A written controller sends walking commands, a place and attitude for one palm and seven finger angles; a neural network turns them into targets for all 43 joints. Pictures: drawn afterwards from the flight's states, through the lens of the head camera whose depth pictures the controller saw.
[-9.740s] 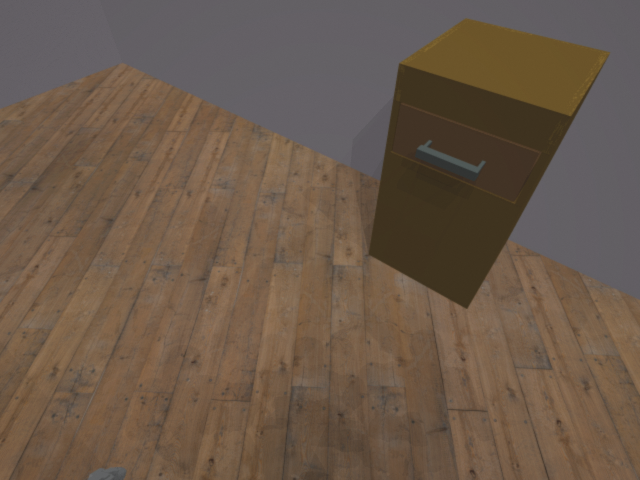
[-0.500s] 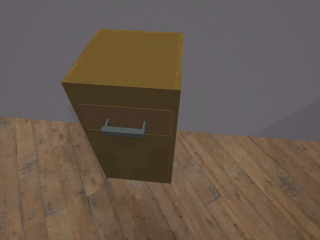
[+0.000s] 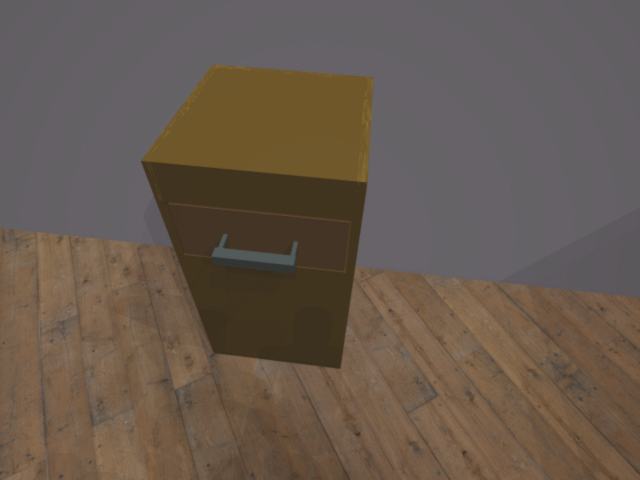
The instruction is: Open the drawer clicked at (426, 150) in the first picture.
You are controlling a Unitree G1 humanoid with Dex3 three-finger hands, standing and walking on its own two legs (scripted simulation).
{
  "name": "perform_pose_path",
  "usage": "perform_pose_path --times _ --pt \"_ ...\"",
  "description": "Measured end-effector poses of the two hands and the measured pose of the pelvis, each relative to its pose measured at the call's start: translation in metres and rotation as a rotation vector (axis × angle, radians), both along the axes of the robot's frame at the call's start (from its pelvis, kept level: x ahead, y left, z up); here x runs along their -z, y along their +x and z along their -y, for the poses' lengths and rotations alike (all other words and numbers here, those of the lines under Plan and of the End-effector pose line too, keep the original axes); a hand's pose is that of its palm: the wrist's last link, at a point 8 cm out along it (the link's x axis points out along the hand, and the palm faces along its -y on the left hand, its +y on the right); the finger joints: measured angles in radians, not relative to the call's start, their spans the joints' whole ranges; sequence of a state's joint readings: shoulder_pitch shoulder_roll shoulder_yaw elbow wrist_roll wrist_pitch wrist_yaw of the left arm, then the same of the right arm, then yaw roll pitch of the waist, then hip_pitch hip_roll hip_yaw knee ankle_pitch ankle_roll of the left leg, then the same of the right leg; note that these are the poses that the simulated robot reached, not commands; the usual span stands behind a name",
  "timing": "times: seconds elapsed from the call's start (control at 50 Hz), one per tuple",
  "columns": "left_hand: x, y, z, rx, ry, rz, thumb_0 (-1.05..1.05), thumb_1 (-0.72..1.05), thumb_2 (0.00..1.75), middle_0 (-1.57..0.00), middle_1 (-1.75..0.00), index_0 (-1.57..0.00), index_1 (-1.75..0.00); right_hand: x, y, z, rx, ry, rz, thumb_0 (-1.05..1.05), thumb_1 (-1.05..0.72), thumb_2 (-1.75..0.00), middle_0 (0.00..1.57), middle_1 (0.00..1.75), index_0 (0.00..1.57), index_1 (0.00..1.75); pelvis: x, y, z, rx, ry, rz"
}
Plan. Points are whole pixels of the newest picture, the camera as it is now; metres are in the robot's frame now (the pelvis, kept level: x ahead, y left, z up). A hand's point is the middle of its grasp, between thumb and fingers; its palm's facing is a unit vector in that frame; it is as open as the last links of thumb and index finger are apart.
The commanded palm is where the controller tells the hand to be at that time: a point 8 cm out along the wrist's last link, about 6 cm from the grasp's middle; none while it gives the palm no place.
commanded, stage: look again from close up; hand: left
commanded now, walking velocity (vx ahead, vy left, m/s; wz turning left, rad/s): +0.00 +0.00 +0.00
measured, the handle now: (257, 251) +0.59 +0.17 -0.17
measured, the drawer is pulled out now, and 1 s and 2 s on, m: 0.00 0.00 0.00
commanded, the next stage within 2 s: shuffle to correct the standing spot in 0.50 s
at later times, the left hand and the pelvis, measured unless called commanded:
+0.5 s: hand out of the picture +0.01 +0.18 -0.18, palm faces +0.03 -0.98 -0.19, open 7.4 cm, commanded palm none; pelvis +0.01 +0.01 -0.01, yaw +0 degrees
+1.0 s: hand out of the picture +0.02 +0.14 -0.18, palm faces +0.02 -0.99 -0.17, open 7.4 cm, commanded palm none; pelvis +0.05 -0.01 -0.01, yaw -1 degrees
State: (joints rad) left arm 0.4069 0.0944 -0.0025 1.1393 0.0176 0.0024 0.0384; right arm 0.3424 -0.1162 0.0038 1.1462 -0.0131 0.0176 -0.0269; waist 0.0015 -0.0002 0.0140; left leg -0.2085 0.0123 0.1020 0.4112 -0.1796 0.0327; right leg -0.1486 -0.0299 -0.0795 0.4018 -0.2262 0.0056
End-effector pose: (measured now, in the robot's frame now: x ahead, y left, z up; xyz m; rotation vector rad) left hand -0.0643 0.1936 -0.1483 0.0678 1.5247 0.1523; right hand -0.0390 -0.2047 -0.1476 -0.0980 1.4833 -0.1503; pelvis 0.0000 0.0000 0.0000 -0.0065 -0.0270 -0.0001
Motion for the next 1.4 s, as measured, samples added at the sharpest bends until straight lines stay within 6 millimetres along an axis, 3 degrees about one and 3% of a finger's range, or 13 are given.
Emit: perform_pose_path --times 0.12,0.34,0.48,0.8,1.1,1.4 --pt "0.007 0.0 -0.005 0.024 0.0 0.016 0.0 0.91 0.9 -0.2 -0.3 -0.2 -0.3 0.008 0.01 -0.008 -0.019 0.016 0.06 0.01 -0.91 -0.9 0.2 0.3 0.19 0.3 0.009 -0.005 -0.007 -0.012 -0.019 -0.014" --pt "0.003 0.056 -0.034 0.048 0.057 0.168 0.0 0.91 0.9 -0.2 -0.3 -0.2 -0.3 0.01 0.029 -0.011 -0.042 0.007 0.109 0.03 -0.93 -0.9 0.2 0.3 0.19 0.3 0.009 0.002 -0.016 -0.007 0.002 -0.011" --pt "0.0 0.072 -0.038 0.061 0.061 0.176 0.0 0.91 0.9 -0.19 -0.3 -0.2 -0.3 0.004 0.038 -0.004 -0.042 -0.011 0.114 0.02 -0.92 -0.9 0.2 0.3 0.19 0.3 0.006 0.009 -0.014 -0.002 0.007 -0.017" --pt "0.004 0.068 -0.014 0.058 0.021 0.078 0.0 0.91 0.9 -0.2 -0.3 -0.2 -0.3 0.007 0.056 0.009 -0.02 -0.011 0.085 0.01 -0.91 -0.9 0.2 0.3 0.19 0.3 0.007 0.032 -0.001 0.024 0.018 -0.023" --pt "0.002 0.096 0.011 0.057 0.033 0.096 0.01 0.91 0.9 -0.2 -0.3 -0.2 -0.3 0.009 0.073 0.026 -0.017 -0.009 0.061 0.02 -0.92 -0.9 0.2 0.3 0.19 0.3 0.005 0.052 0.021 0.022 0.018 -0.021" --pt "-0.002 0.099 0.022 0.045 0.045 0.101 0.0 0.91 0.9 -0.2 -0.3 -0.2 -0.3 0.009 0.075 0.037 -0.024 0.002 0.046 0.01 -0.92 -0.9 0.2 0.3 0.19 0.3 0.004 0.057 0.035 0.015 0.021 -0.018"
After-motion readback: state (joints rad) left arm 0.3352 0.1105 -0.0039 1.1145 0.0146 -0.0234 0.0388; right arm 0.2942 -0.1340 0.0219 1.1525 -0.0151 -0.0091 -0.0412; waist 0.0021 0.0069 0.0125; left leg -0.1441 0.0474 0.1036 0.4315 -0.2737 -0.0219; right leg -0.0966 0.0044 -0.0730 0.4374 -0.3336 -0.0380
